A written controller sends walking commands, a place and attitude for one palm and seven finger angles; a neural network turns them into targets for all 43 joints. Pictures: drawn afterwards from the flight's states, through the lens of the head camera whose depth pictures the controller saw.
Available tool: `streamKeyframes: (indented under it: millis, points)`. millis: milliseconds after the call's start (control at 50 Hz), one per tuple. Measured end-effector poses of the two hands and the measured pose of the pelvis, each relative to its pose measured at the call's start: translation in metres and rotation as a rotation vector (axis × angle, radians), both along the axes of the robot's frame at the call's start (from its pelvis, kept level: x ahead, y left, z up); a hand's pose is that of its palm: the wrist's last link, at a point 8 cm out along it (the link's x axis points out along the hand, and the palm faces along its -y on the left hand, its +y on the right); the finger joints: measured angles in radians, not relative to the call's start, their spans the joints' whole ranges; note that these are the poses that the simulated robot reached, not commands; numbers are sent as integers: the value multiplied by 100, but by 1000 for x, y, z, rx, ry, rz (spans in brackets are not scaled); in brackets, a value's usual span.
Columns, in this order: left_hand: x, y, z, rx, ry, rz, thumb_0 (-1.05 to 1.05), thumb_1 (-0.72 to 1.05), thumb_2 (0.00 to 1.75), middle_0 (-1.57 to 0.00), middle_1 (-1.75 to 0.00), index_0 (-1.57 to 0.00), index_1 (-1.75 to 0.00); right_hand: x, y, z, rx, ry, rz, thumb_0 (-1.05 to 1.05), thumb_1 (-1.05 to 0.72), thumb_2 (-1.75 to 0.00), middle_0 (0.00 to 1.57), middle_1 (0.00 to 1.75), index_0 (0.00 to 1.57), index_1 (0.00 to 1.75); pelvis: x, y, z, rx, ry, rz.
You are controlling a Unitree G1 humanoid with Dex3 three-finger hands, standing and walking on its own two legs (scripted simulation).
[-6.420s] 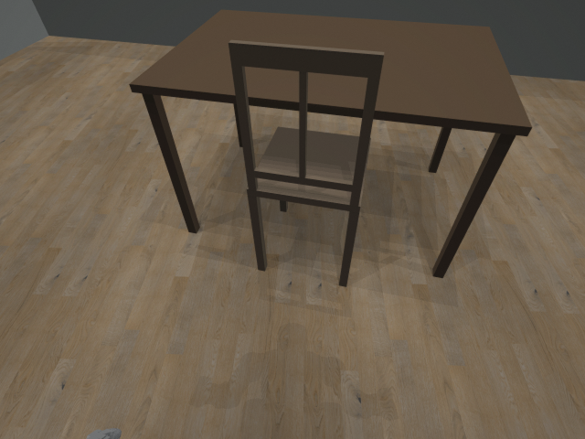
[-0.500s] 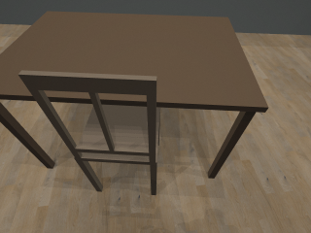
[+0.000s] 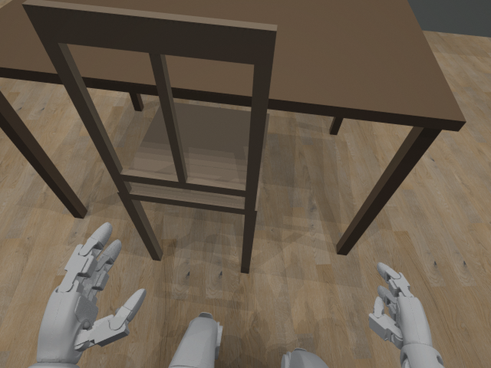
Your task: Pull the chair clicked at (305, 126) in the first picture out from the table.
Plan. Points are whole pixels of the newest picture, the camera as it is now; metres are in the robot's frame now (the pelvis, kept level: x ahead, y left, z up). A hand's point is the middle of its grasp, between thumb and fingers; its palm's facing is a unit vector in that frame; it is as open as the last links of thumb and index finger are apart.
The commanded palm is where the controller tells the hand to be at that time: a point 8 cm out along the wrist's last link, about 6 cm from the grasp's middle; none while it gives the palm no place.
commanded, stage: raise the hand toward the chair's back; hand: left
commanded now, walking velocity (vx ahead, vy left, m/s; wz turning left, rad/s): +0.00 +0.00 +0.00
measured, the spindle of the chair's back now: (172, 129) +0.53 +0.22 +0.05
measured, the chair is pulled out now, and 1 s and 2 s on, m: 0.00 0.00 0.00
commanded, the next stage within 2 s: aim the fingers beside a spindle in 1.54 s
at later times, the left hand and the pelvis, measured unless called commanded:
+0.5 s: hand (128, 277) +0.23 +0.20 +0.05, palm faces -0.08 -1.00 -0.05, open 14.8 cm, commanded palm +0.21 +0.26 +0.07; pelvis -0.01 +0.03 +0.00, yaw -1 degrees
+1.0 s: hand (107, 247) +0.25 +0.23 +0.08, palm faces +0.01 -1.00 -0.07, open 16.9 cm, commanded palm +0.24 +0.28 +0.08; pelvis +0.01 +0.03 +0.02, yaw -1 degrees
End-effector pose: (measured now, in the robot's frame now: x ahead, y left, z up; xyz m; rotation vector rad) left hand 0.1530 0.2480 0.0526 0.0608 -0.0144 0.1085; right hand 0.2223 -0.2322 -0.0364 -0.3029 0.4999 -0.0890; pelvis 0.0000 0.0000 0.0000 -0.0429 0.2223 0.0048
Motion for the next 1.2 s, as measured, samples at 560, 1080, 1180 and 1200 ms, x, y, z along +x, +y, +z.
streamKeyframes:
  millis: [560, 1080, 1180, 1200]
  points:
    - [59, 6, -2, -36, 117, -209, 0, -21, 43, -9, -12, -9, -12, -73, 7, -23, 14, 169, -165, 2, -90, -90, 20, 30, 21, 30, -4, 29, 7, -15, 34, -25]
    - [86, 37, 37, 24, 6, -109, -1, -50, 30, -6, -8, -6, -8, -51, 21, -15, 50, 183, -97, 2, -90, -90, 21, 30, 21, 30, 12, 25, 20, -21, 21, -10]
    - [89, 25, 24, -14, 110, -170, -1, -50, 30, -6, -8, -6, -8, -61, 11, -13, 51, 196, -138, 2, -90, -90, 21, 30, 21, 30, 13, 23, 24, -12, 20, -19]
    - [88, 23, 23, -20, 116, -173, -1, -50, 30, -6, -8, -6, -8, -62, 9, -12, 50, 195, -146, 2, -90, -90, 21, 30, 21, 30, 14, 22, 25, -10, 20, -22]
